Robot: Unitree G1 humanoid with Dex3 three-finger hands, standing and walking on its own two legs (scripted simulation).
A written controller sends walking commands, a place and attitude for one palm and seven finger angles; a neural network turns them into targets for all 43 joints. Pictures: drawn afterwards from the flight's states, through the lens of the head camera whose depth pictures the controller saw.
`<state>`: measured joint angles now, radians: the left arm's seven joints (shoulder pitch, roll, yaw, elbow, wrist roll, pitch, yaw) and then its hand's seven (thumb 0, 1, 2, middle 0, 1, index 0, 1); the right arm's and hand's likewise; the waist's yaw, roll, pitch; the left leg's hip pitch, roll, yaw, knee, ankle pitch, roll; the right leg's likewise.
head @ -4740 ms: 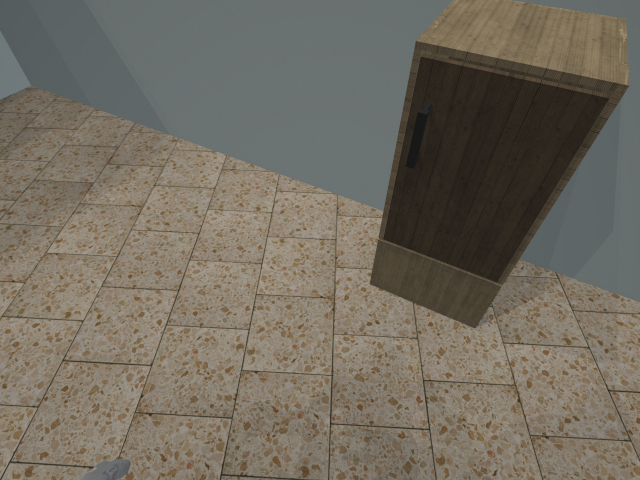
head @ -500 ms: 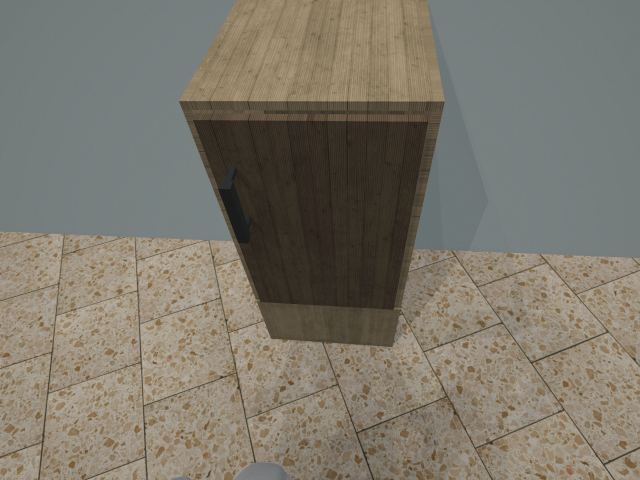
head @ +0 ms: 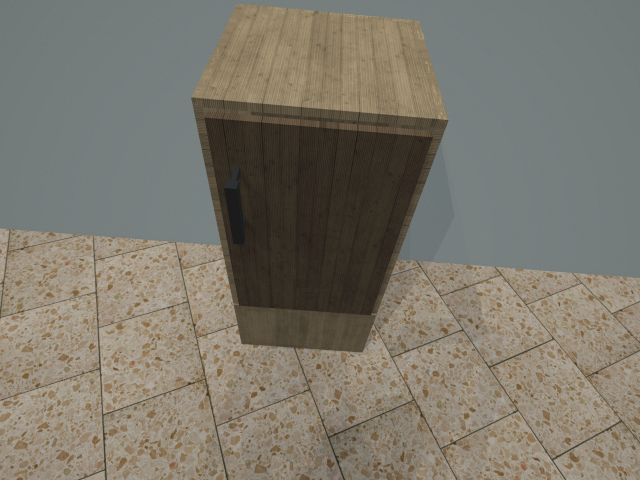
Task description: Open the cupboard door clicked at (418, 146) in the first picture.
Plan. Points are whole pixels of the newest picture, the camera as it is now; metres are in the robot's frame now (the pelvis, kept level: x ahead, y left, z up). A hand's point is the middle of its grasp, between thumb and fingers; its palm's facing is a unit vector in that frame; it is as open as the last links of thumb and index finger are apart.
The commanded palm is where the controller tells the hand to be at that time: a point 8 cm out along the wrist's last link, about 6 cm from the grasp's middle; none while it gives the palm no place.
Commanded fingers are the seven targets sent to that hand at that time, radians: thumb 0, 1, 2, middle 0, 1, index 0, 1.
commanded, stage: come to a stop and stand still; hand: left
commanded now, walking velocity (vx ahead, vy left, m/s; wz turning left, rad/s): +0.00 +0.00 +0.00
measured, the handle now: (237, 206) +0.58 +0.17 -0.06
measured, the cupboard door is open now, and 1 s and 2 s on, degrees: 0 0 0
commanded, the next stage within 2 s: look again from close up in 0.42 s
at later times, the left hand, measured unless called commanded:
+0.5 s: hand out of the picture +0.04 +0.15 -0.18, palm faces +0.08 -0.98 -0.21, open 7.2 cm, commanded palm none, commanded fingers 0.00 0.90 0.90 -0.20 -0.30 -0.20 -0.30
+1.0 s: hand out of the picture -0.01 +0.19 -0.18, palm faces +0.02 -0.98 -0.20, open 7.4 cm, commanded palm none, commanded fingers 0.00 0.90 0.90 -0.20 -0.30 -0.20 -0.30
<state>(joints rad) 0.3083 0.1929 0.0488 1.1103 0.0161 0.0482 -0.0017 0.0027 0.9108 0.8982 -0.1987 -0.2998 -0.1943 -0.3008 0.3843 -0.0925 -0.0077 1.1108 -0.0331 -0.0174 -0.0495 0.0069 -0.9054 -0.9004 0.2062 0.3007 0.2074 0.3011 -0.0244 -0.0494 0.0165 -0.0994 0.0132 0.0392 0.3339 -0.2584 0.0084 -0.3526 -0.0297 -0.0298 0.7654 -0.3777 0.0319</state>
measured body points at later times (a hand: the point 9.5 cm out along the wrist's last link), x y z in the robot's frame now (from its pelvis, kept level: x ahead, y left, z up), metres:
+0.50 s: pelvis +0.03 -0.03 -0.01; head +0.03 -0.03 +0.44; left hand +0.03 +0.20 -0.17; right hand +0.04 -0.25 -0.17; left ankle -0.05 +0.11 -0.75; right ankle -0.01 -0.12 -0.75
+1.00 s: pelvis +0.00 +0.02 -0.01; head +0.01 +0.01 +0.44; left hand -0.01 +0.24 -0.17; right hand +0.00 -0.20 -0.17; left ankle -0.02 +0.10 -0.75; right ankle -0.01 -0.12 -0.75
